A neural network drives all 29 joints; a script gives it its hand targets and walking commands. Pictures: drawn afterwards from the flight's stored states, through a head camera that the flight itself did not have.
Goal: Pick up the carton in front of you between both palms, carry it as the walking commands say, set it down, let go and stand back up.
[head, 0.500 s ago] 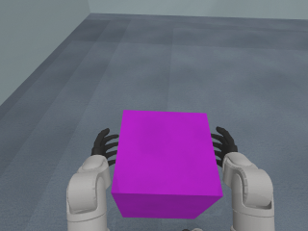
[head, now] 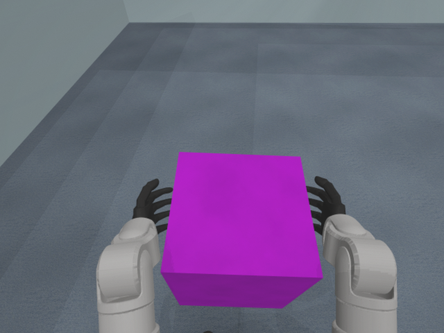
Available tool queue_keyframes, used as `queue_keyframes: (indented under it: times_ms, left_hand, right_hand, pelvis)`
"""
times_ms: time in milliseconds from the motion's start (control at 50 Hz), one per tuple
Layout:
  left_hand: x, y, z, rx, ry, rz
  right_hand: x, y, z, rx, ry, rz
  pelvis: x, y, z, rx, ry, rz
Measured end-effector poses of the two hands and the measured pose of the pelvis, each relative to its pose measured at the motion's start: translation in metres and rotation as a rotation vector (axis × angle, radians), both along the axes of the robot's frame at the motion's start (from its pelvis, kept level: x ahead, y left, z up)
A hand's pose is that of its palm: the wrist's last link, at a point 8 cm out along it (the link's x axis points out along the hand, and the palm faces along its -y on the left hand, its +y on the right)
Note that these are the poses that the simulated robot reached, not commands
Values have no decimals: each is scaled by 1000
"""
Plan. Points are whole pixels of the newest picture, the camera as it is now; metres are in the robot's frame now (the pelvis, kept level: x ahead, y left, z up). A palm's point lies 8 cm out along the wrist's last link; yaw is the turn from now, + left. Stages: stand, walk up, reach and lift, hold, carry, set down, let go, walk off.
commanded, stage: carry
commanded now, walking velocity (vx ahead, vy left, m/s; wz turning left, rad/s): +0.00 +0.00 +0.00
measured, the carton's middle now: (235, 237) +0.29 +0.00 +0.02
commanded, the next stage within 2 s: hold in 1.96 s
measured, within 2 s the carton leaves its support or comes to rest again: neither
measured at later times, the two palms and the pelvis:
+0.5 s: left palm (165, 168) +0.42 +0.14 +0.07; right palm (311, 167) +0.41 -0.16 +0.07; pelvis +0.15 +0.00 +0.00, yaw -1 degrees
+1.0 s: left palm (173, 179) +0.42 +0.13 +0.04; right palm (311, 177) +0.41 -0.17 +0.03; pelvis +0.13 -0.01 +0.00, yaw -1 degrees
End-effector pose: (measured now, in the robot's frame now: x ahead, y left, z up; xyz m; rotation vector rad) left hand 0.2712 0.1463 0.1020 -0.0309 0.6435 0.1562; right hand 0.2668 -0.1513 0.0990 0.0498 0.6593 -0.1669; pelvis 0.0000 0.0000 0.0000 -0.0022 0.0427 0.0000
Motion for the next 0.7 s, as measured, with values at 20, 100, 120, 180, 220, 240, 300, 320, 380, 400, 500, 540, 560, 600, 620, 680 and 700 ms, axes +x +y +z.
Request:
queue_keyframes:
  times_ms: [20,100,120,180,220,240,300,320,380,400,500,540,560,600,620,680,700]
  left_hand:
    - [14,4,-5,-13,-3,0]
    - [52,13,-23,-53,70,12]
    - [58,13,-26,-53,91,9]
    - [75,13,-28,-49,120,1]
    - [86,11,-24,-43,106,-2]
    - [91,9,-22,-38,93,-3]
    - [108,5,-12,-14,61,-10]
    - [114,3,-10,-7,53,-12]
    - [131,-1,-9,10,43,-20]
    - [135,-3,-10,15,47,-23]
    - [147,-8,-27,32,85,-34]
    - [148,-9,-34,35,92,-36]
    - [149,-10,-36,37,91,-36]
    - [150,-11,-41,40,87,-37]
    - [151,-11,-43,41,83,-38]
    - [150,-13,-48,49,72,-42]
    - [150,-13,-50,53,69,-44]
  right_hand:
    - [13,4,-2,-12,-2,-1]
    - [51,13,-12,-40,72,2]
    - [57,13,-14,-41,93,0]
    - [72,13,-16,-39,121,-6]
    - [83,11,-14,-36,107,-7]
    - [89,9,-12,-34,95,-5]
    - [106,5,-8,-24,63,-3]
    - [111,3,-7,-21,56,-3]
    - [126,-1,-9,-22,47,-1]
    - [130,-2,-11,-24,50,0]
    - [142,-7,-28,-38,90,9]
    - [144,-9,-34,-42,96,13]
    - [145,-9,-36,-44,96,15]
    - [147,-10,-40,-49,91,19]
    - [148,-11,-42,-51,88,22]
    - [149,-12,-47,-61,77,29]
    - [149,-12,-49,-65,74,32]
  pelvis:
    - [13,4,-5,4,-2,-3]
    - [44,10,-2,15,8,-19]
    - [50,11,1,10,10,-22]
    - [67,12,7,0,15,-25]
    - [78,11,7,3,12,-23]
    - [85,9,7,7,9,-18]
    - [107,6,7,11,10,-17]
    - [113,5,6,10,13,-16]
    - [130,2,5,9,21,-16]
    - [134,1,4,9,22,-16]
    - [149,-4,2,10,25,-16]
    - [151,-6,1,10,24,-16]
    - [152,-7,1,10,24,-16]
    - [152,-8,0,10,24,-16]
    - [152,-9,0,10,24,-16]
    - [151,-10,-1,10,23,-16]
    - [150,-11,-2,10,23,-17]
